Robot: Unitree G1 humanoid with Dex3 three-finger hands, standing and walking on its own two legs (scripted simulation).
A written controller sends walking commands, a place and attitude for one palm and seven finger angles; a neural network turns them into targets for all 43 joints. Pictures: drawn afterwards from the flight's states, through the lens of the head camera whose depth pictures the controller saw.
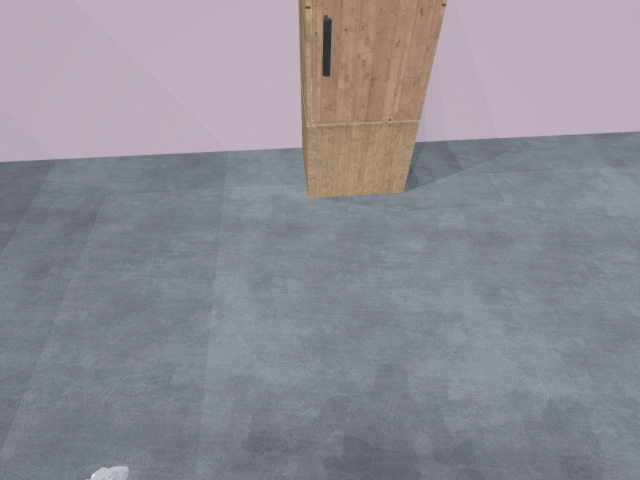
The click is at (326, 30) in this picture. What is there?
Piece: cupboard door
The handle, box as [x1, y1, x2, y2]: [323, 15, 331, 76]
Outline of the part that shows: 327,15 324,15 323,20 323,76 329,75 331,20 327,17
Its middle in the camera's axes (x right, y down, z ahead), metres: +0.02 -0.65 +1.30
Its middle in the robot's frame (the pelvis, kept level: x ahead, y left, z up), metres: +1.41 +0.05 -0.05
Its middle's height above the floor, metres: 0.72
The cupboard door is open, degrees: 0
